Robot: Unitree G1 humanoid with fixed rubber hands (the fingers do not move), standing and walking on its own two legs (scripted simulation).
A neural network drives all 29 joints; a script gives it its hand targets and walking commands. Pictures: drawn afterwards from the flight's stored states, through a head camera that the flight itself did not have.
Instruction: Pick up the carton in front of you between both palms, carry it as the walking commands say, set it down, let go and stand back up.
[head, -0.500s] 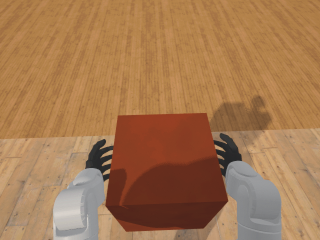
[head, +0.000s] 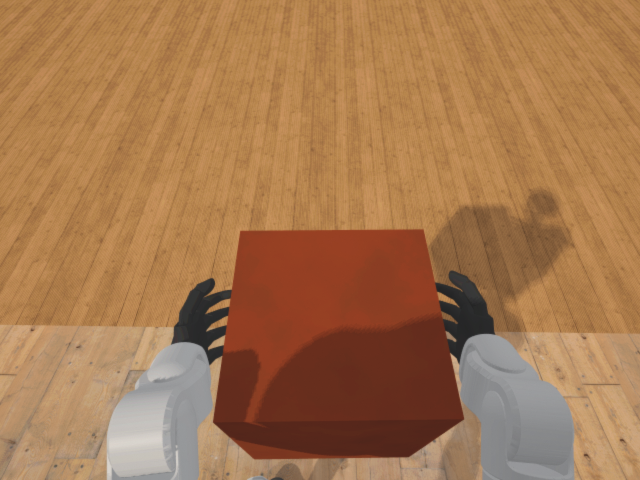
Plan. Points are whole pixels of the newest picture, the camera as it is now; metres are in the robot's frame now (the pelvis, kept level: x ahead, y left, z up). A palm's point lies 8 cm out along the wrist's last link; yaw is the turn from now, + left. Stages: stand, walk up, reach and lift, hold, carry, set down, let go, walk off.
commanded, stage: carry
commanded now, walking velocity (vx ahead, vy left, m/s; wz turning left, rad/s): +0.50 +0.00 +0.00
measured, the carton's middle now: (331, 354) +0.26 +0.00 +0.03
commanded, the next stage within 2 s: none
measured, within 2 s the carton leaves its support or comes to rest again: neither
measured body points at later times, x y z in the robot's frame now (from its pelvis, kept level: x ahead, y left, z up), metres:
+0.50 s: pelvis +0.34 +0.00 +0.00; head +0.34 +0.00 +0.45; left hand +0.60 +0.15 +0.12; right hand +0.60 -0.16 +0.12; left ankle +0.18 +0.09 -0.73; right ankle +0.49 -0.12 -0.72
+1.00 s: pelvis +0.66 -0.02 +0.00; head +0.69 -0.02 +0.44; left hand +1.02 +0.13 +0.14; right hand +1.02 -0.18 +0.15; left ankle +0.81 +0.08 -0.71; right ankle +0.51 -0.10 -0.73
